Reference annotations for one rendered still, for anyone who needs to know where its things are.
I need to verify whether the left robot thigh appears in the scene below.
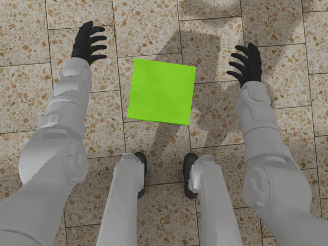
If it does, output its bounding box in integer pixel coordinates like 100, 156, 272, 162
96, 159, 144, 246

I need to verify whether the right robot forearm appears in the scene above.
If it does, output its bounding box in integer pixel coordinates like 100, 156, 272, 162
235, 81, 312, 202

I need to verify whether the left robot forearm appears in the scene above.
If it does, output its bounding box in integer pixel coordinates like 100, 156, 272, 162
18, 57, 92, 181

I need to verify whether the robot thigh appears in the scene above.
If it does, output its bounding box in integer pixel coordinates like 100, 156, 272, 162
191, 161, 243, 246
96, 159, 144, 246

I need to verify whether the carton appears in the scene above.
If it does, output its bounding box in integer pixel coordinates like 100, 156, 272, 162
127, 58, 196, 125

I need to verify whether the right robot thigh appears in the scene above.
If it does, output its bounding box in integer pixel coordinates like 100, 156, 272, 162
191, 161, 243, 246

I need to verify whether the right robot hand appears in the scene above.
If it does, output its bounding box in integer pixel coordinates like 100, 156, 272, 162
227, 43, 262, 88

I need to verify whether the left robot upper arm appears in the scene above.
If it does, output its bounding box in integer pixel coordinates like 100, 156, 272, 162
0, 138, 89, 246

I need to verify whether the right robot upper arm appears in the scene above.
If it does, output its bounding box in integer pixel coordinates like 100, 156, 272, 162
241, 165, 328, 246

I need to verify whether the left robot hand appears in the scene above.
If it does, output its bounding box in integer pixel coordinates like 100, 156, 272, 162
71, 21, 107, 66

